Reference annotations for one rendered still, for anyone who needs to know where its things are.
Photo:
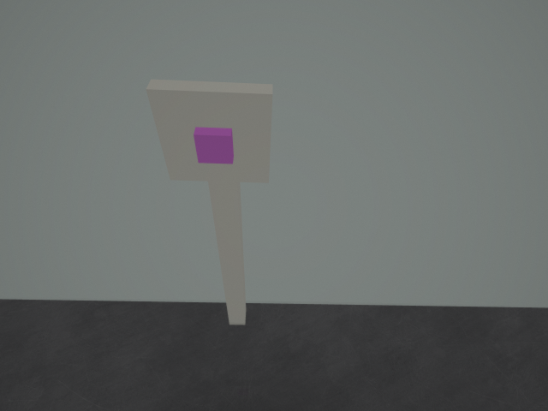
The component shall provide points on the button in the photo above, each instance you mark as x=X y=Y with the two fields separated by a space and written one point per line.
x=214 y=145

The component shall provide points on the panel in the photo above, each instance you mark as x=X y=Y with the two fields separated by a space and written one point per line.
x=178 y=106

